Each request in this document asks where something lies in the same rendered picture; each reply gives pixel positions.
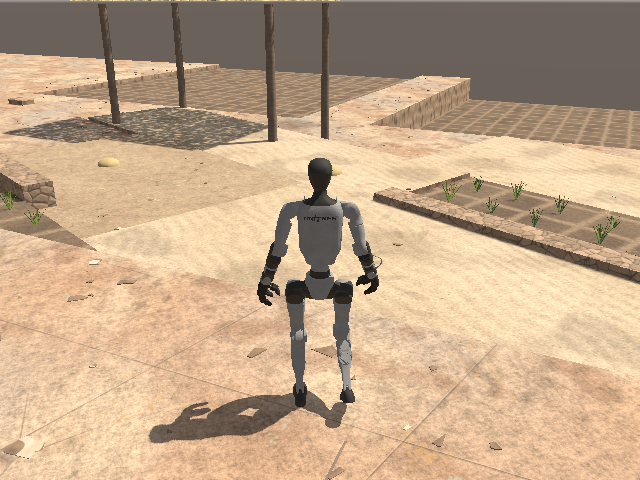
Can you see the left robot shin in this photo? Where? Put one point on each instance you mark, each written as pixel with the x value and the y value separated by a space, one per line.
pixel 298 363

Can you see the robot left forearm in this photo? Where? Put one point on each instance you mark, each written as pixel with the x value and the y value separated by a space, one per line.
pixel 270 268

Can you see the robot right upper arm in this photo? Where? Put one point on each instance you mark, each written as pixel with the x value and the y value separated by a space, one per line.
pixel 352 212

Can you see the left robot foot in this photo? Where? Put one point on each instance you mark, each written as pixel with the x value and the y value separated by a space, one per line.
pixel 300 398

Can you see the robot right hand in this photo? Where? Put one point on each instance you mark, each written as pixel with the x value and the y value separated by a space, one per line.
pixel 365 280

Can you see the robot left hand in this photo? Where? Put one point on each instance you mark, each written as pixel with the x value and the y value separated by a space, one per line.
pixel 263 290

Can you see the robot left upper arm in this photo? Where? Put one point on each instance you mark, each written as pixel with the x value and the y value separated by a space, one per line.
pixel 288 211

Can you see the robot right forearm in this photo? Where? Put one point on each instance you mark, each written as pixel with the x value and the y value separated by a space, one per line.
pixel 368 263

